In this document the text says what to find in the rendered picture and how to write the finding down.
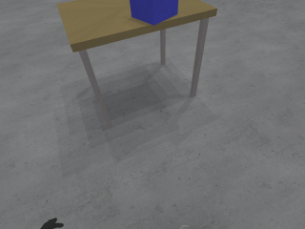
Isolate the robot left hand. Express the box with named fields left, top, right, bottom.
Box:
left=40, top=218, right=64, bottom=229

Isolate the table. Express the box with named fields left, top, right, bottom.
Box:
left=56, top=0, right=217, bottom=130

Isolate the carton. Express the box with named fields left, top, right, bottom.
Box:
left=130, top=0, right=178, bottom=25

